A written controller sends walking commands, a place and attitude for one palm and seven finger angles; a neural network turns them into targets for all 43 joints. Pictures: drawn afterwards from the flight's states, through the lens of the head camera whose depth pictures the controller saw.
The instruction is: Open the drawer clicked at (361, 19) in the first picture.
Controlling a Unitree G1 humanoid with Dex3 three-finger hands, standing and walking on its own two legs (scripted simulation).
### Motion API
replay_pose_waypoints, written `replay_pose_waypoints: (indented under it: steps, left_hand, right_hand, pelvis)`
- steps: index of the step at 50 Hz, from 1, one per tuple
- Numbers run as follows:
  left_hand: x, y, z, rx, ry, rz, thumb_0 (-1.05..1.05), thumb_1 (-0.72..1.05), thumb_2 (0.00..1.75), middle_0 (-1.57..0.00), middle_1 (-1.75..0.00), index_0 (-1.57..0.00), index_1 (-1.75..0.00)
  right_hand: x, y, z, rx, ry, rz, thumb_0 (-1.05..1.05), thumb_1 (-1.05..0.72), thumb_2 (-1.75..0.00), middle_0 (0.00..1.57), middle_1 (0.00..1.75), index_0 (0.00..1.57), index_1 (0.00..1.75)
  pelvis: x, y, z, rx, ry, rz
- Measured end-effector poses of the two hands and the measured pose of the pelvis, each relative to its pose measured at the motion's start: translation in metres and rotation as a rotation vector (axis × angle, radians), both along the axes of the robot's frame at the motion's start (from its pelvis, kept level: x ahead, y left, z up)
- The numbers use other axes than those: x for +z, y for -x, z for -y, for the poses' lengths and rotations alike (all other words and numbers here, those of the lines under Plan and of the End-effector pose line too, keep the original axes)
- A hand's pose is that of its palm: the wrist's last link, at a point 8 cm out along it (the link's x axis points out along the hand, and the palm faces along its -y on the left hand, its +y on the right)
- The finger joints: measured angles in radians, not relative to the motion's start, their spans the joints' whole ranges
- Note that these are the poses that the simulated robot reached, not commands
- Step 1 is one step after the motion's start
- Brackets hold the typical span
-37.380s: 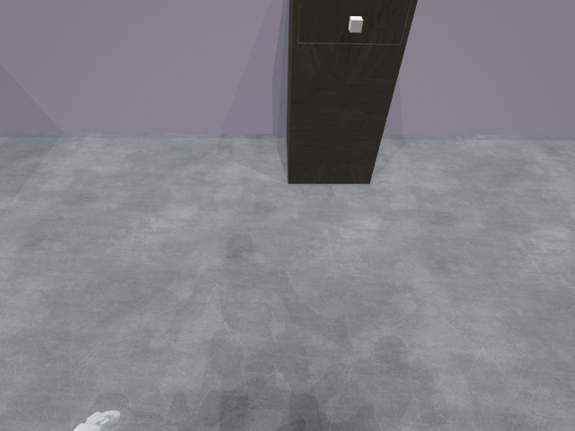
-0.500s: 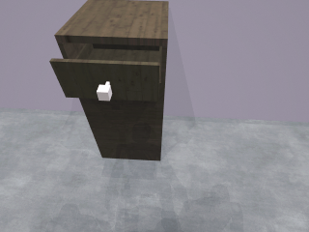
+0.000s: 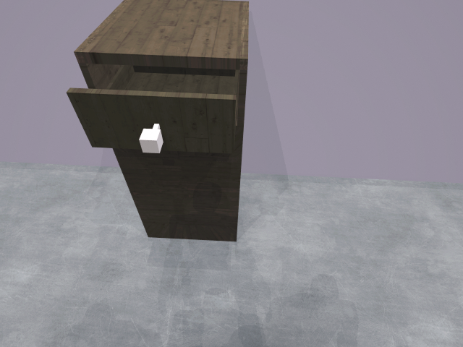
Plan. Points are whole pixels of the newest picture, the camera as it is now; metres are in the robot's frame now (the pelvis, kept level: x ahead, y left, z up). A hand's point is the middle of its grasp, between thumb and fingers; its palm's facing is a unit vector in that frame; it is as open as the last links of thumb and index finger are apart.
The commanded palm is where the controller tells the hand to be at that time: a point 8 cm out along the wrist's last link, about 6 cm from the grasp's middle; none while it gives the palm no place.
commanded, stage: look again from close up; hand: left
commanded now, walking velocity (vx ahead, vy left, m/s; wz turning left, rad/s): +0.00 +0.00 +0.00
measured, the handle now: (153, 135) +0.56 +0.22 +0.04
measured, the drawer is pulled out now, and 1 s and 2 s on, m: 0.13 0.13 0.13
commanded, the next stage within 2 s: shuffle to correct the standing spot in 0.26 s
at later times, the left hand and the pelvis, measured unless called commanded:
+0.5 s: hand out of the picture +0.00 +0.16 -0.18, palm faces +0.04 -0.99 -0.17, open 7.4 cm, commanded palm none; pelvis +0.01 +0.00 +0.00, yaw +0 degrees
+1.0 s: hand out of the picture +0.07 +0.19 -0.18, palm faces +0.01 -0.97 -0.23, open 7.4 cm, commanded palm none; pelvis +0.04 +0.01 +0.00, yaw -2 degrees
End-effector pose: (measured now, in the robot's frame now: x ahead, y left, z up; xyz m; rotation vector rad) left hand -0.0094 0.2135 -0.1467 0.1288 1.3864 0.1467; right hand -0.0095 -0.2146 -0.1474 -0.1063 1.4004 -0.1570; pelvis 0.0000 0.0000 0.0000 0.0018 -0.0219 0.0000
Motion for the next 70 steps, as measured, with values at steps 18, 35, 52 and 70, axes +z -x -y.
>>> replay_pose_waypoints:
  steps: [18, 35, 52, 70]
  left_hand:
    - [0.001, 0.001, 0.0, 0.007, 0.005, -0.023, 0.01, 0.91, 0.9, -0.2, -0.3, -0.2, -0.3]
    - [-0.009, -0.006, -0.01, 0.062, 0.02, -0.092, 0.01, 0.91, 0.9, -0.2, -0.3, -0.2, -0.3]
    - [0.004, -0.081, -0.028, -0.038, -0.069, 0.054, 0.01, 0.91, 0.9, -0.2, -0.3, -0.2, -0.3]
    - [0.007, -0.03, 0.001, -0.029, -0.03, 0.071, 0.0, 0.93, 0.9, -0.2, -0.3, -0.2, -0.3]
  right_hand:
    - [0.001, -0.01, -0.001, 0.002, 0.005, 0.003, 0.01, -0.91, -0.9, 0.2, 0.3, 0.2, 0.3]
    - [-0.002, -0.031, -0.004, 0.004, 0.035, -0.036, 0.01, -0.9, -0.9, 0.2, 0.3, 0.2, 0.3]
    - [-0.005, -0.055, 0.002, -0.043, 0.039, 0.036, 0.01, -0.92, -0.9, 0.2, 0.3, 0.2, 0.3]
    - [0.002, -0.003, 0.022, -0.005, 0.016, 0.015, 0.01, -0.91, -0.9, 0.2, 0.3, 0.2, 0.3]
  pelvis:
    - [0.001, -0.006, -0.002, -0.002, -0.002, -0.007]
    - [-0.008, -0.047, -0.014, -0.005, 0.002, -0.02]
    - [-0.005, -0.036, -0.009, -0.038, -0.012, -0.023]
    - [0.002, 0.002, 0.015, -0.014, -0.002, 0.011]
